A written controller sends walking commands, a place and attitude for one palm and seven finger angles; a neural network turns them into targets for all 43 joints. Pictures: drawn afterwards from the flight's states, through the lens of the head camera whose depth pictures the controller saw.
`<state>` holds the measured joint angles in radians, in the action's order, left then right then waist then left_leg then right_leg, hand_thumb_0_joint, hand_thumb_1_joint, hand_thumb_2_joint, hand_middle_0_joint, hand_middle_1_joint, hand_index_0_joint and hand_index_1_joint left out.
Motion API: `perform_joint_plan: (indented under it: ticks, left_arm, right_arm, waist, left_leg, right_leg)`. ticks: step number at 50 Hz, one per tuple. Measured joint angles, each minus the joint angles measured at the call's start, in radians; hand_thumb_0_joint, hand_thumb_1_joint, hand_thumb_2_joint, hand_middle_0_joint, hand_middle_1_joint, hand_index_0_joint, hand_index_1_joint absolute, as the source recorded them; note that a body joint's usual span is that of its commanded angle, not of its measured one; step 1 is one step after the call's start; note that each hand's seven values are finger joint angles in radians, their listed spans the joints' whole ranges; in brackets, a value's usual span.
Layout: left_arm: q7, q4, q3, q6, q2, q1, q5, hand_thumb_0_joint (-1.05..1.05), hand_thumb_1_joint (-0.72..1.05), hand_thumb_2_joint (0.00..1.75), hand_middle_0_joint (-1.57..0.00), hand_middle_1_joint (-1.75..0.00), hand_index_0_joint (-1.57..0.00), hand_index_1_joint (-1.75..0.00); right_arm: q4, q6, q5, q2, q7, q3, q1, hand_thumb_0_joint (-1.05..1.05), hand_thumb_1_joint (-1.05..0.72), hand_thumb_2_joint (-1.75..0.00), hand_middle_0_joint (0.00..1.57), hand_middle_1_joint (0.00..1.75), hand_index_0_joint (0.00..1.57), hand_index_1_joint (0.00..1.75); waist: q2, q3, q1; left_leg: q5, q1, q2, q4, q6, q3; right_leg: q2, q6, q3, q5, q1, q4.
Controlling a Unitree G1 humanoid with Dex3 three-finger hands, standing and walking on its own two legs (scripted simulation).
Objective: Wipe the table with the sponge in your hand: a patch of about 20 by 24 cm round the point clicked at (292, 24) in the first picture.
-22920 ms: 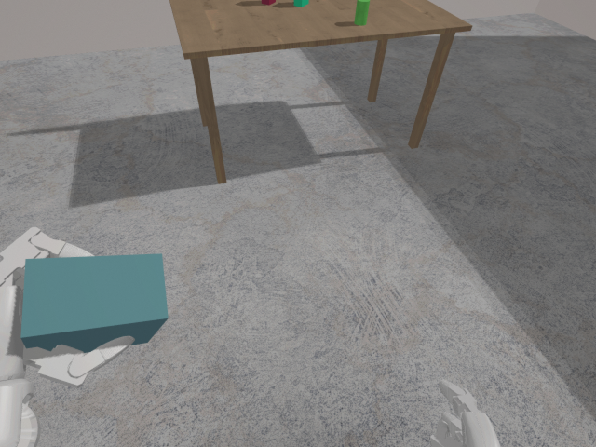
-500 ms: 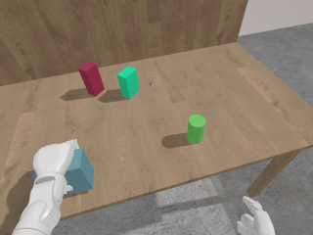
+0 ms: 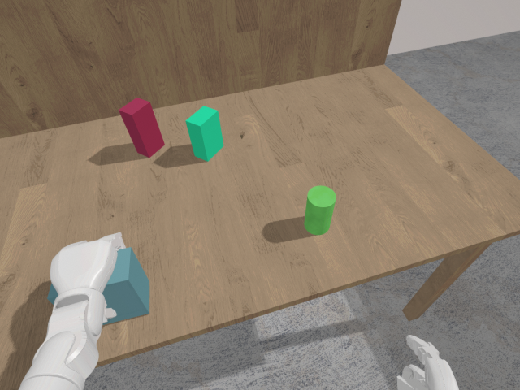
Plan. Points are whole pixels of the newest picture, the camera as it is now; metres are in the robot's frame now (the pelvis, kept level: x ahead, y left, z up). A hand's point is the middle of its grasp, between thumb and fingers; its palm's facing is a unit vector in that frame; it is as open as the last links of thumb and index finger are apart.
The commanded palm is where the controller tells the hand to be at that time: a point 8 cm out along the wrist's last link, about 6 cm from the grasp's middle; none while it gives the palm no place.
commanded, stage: lower the sponge onto the table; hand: left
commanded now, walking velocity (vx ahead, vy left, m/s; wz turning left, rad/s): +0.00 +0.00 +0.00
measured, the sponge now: (108, 294) +0.25 +0.31 -0.04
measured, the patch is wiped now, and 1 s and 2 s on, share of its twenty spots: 0.00 0.25 0.40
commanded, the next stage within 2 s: wipe forward along the first lane in 0.06 s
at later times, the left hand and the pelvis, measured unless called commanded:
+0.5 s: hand (103, 265) +0.29 +0.32 +0.00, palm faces -0.11 -0.01 -0.99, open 10.4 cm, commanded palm +0.28 +0.31 +0.03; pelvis -0.01 +0.00 -0.01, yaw +0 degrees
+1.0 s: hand (104, 238) +0.34 +0.34 -0.01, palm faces -0.13 +0.02 -0.99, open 10.4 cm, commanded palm +0.33 +0.34 +0.02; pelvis -0.02 +0.00 -0.02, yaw +0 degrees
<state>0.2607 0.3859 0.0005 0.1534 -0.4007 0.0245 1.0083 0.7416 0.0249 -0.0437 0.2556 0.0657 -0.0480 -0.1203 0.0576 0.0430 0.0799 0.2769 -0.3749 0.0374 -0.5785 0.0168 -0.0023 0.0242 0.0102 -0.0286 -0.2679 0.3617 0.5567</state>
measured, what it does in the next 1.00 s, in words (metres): stands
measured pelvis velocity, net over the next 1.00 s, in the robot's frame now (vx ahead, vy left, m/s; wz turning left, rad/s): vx -0.02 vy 0.00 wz -0.01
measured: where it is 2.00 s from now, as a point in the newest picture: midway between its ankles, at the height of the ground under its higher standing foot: outside the picture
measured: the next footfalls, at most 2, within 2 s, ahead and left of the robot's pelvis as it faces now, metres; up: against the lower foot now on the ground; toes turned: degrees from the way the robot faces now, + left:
none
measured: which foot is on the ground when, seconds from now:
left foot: down 0.00-1.00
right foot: down 0.00-1.00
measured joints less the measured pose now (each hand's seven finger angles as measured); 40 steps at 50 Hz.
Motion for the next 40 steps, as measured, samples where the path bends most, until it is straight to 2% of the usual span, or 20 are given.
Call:
perform_joint_plan:
  ticks: [8,19,30,40]
  left_arm:
    - [-0.001,0.036,0.009,0.02,-0.004,0.031,-0.001,0.0,-0.53,1.03,-0.67,-1.33,-0.71,-1.34]
    - [0.013,0.148,0.002,-0.005,-0.017,0.127,0.015,0.0,-0.53,1.03,-0.68,-1.33,-0.71,-1.34]
    - [0.019,0.289,-0.019,-0.034,-0.046,0.25,0.029,0.0,-0.53,1.03,-0.68,-1.33,-0.71,-1.34]
    - [0.03,0.433,-0.059,-0.072,-0.096,0.365,0.037,0.0,-0.53,1.03,-0.68,-1.33,-0.71,-1.34]
  right_arm:
    - [-0.003,-0.006,-0.006,0.0,0.0,0.002,0.0,0.02,-0.91,-0.9,0.2,0.3,0.2,0.3]
    - [-0.001,-0.016,-0.009,-0.006,0.005,0.011,-0.004,0.02,-0.91,-0.9,0.2,0.3,0.2,0.3]
    - [0.007,-0.034,-0.011,0.009,0.002,0.004,-0.043,0.01,-0.91,-0.9,0.2,0.3,0.21,0.3]
    - [0.022,-0.048,-0.011,0.025,-0.006,0.001,-0.085,0.01,-0.91,-0.9,0.2,0.3,0.2,0.3]
  waist:
    - [0.001,0.01,-0.005]
    - [-0.001,0.025,-0.009]
    - [0.0,0.04,-0.032]
    - [-0.007,0.055,-0.061]
  left_leg:
    - [0.002,-0.021,-0.001,-0.015,0.0,0.004]
    - [0.004,-0.069,-0.003,-0.043,0.002,0.01]
    - [0.01,-0.139,0.0,-0.079,0.004,0.013]
    - [0.016,-0.212,0.006,-0.115,0.002,0.011]
  right_leg:
    - [0.001,-0.001,-0.003,-0.004,0.02,0.016]
    - [0.003,-0.003,-0.007,-0.012,0.069,0.051]
    - [0.0,-0.006,-0.008,-0.017,0.139,0.085]
    - [-0.006,-0.006,-0.004,-0.018,0.212,0.116]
